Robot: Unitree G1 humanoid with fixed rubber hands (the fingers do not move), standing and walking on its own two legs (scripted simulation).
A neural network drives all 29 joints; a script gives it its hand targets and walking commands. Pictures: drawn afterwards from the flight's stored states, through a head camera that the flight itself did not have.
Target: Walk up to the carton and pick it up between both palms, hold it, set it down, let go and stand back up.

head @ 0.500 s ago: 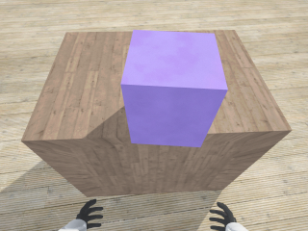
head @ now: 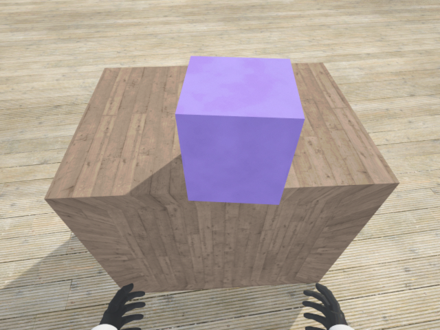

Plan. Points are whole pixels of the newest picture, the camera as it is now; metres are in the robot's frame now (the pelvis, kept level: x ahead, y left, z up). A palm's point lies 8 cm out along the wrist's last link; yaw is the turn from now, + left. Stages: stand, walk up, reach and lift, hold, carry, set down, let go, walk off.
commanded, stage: reach and lift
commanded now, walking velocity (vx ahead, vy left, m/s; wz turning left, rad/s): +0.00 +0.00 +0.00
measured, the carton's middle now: (236, 133) +0.50 -0.02 +0.08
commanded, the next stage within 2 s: none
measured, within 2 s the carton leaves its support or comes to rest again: neither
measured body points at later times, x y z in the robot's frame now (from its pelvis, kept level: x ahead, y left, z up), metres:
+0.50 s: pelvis +0.04 -0.01 +0.01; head +0.06 -0.01 +0.46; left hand +0.23 +0.21 -0.03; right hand +0.23 -0.19 -0.03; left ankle +0.06 +0.11 -0.74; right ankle +0.06 -0.13 -0.74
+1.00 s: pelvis +0.06 +0.00 +0.01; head +0.06 -0.01 +0.46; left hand +0.26 +0.21 +0.04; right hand +0.26 -0.19 +0.03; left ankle +0.06 +0.11 -0.74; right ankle +0.06 -0.13 -0.74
